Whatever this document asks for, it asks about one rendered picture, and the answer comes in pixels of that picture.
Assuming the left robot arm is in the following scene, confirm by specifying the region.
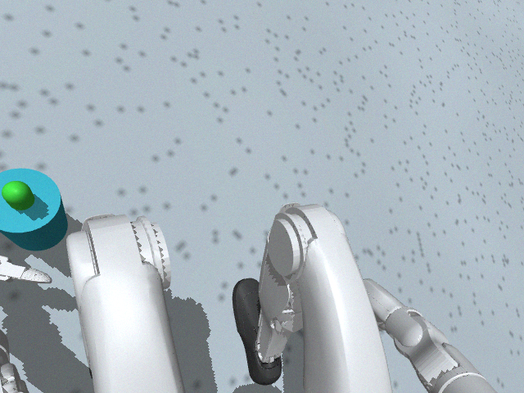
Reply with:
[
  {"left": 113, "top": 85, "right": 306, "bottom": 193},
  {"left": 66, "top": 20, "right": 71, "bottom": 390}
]
[{"left": 0, "top": 330, "right": 29, "bottom": 393}]

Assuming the right robot hand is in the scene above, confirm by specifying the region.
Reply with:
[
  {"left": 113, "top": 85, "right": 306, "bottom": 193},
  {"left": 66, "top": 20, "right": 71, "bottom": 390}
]
[{"left": 364, "top": 278, "right": 406, "bottom": 331}]

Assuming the bottle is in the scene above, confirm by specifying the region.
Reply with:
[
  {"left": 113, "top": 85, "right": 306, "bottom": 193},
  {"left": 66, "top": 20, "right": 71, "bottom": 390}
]
[{"left": 0, "top": 168, "right": 68, "bottom": 251}]

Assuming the right robot foot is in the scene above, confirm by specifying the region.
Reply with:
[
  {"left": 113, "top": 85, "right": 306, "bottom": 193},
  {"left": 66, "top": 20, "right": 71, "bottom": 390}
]
[{"left": 233, "top": 278, "right": 282, "bottom": 385}]

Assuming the right robot arm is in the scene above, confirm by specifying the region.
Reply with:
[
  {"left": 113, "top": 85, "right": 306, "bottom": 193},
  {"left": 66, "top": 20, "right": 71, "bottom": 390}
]
[{"left": 385, "top": 307, "right": 497, "bottom": 393}]

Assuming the left robot hand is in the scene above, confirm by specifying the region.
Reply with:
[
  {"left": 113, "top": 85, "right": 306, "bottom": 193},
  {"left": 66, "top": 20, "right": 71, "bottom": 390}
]
[{"left": 0, "top": 255, "right": 52, "bottom": 283}]

